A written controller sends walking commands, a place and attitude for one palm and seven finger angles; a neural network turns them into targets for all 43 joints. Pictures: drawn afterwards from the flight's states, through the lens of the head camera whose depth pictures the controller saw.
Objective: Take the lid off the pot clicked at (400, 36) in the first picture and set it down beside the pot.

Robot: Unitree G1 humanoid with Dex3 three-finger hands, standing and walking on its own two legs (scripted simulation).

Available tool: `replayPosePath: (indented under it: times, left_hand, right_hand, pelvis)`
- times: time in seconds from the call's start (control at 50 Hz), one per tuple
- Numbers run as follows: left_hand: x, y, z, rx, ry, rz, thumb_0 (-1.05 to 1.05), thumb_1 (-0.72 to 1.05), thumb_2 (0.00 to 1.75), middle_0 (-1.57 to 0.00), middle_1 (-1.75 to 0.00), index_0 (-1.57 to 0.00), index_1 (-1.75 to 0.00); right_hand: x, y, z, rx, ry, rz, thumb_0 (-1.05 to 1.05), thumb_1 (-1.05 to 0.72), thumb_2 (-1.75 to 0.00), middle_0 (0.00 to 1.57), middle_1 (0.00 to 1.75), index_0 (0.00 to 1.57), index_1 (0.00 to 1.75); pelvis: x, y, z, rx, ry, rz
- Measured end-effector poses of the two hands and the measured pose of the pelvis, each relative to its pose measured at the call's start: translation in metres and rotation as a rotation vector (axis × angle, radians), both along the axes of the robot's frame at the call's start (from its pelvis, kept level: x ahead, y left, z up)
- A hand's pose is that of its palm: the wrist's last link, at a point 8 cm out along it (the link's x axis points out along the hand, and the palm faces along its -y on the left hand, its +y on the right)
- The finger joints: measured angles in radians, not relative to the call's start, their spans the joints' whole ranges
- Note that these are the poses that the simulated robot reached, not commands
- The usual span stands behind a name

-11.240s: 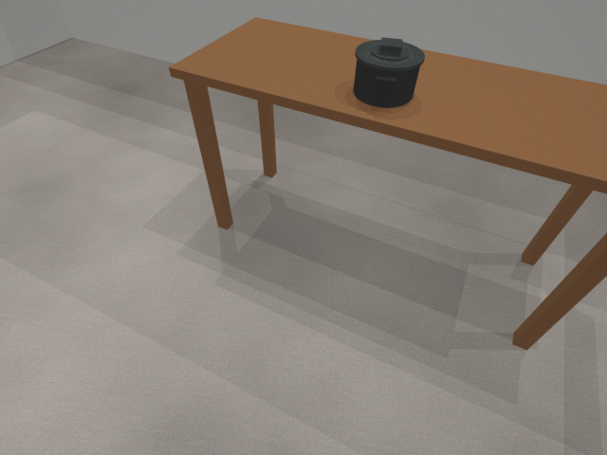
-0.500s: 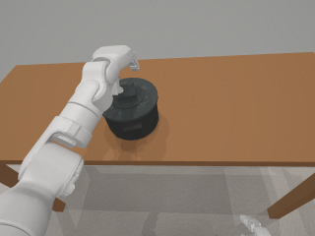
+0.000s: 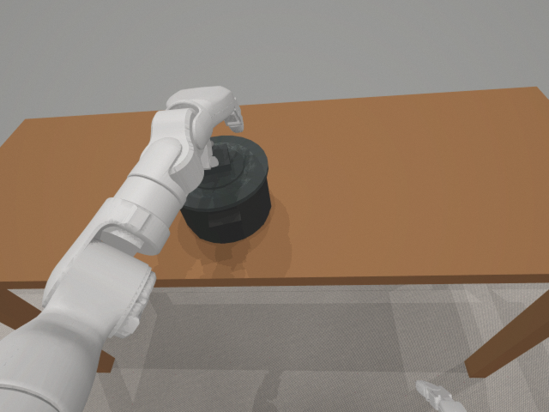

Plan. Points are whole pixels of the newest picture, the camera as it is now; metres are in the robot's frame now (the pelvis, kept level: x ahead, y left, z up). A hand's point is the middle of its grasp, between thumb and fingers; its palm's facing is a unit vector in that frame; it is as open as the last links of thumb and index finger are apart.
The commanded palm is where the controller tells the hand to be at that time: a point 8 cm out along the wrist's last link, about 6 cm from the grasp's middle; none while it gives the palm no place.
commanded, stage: lower the open fingers around the knob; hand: left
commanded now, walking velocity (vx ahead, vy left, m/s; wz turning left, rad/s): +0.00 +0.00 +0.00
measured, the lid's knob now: (213, 159) +0.49 +0.10 +0.11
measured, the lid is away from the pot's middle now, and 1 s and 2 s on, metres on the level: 0.00 0.00 0.01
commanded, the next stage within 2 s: close the fingers and squeeze the knob in 0.70 s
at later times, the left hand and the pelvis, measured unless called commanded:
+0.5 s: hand (208, 161) +0.46 +0.09 +0.13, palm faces -0.34 -0.01 -0.94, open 10.3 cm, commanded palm +0.45 +0.10 +0.19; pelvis +0.00 +0.00 +0.00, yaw +0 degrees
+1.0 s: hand (209, 162) +0.46 +0.09 +0.13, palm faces -0.33 -0.02 -0.95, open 10.3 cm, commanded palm +0.45 +0.10 +0.19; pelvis +0.00 +0.01 +0.00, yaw +0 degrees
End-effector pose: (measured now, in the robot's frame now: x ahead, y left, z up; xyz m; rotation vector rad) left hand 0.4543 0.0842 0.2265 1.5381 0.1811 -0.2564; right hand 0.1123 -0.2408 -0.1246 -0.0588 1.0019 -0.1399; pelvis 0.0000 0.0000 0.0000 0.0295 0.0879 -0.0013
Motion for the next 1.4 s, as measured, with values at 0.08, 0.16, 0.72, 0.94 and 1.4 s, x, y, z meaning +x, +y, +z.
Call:
replayPosePath:
  times: [0.08, 0.16, 0.72, 0.94, 1.4]
  left_hand:
    - [0.001, 0.001, -0.008, 0.001, 0.033, 0.006, 0.00, -0.34, 1.50, -0.83, -0.09, -0.84, -0.08]
    - [0.002, 0.003, -0.013, 0.000, 0.050, 0.004, 0.00, -0.34, 1.50, -0.83, -0.09, -0.84, -0.08]
    - [0.006, 0.014, -0.035, -0.005, 0.055, -0.013, 0.00, -0.34, 1.50, -0.81, -0.08, -0.84, -0.08]
    - [0.003, 0.011, -0.037, -0.011, 0.049, -0.014, 0.00, -0.26, 1.33, -0.71, -0.24, -0.75, -0.24]
    - [0.000, 0.007, -0.038, 0.005, 0.044, -0.015, 0.00, 0.04, 1.07, -0.53, -0.78, -0.62, -0.83]
  right_hand:
    - [-0.011, -0.008, -0.001, -0.017, 0.020, -0.019, 0.01, -0.91, -0.90, 0.20, 0.29, 0.20, 0.30]
    - [-0.019, -0.015, 0.000, -0.038, 0.028, -0.035, 0.01, -0.91, -0.90, 0.20, 0.29, 0.20, 0.30]
    - [-0.012, -0.002, 0.002, -0.026, 0.033, -0.036, 0.00, -0.91, -0.90, 0.20, 0.29, 0.20, 0.30]
    - [-0.008, 0.002, 0.000, -0.017, 0.036, -0.023, 0.00, -0.91, -0.90, 0.20, 0.29, 0.20, 0.30]
    - [-0.005, -0.006, 0.001, -0.021, 0.025, -0.025, 0.00, -0.91, -0.90, 0.20, 0.29, 0.20, 0.30]
  pelvis:
    - [0.000, -0.002, 0.000, 0.000, -0.001, -0.002]
    - [-0.001, -0.003, 0.000, 0.000, -0.002, -0.005]
    - [0.005, 0.005, 0.000, -0.007, 0.020, -0.010]
    - [0.005, 0.007, 0.000, -0.007, 0.016, -0.006]
    - [0.005, 0.002, 0.000, -0.007, 0.012, -0.002]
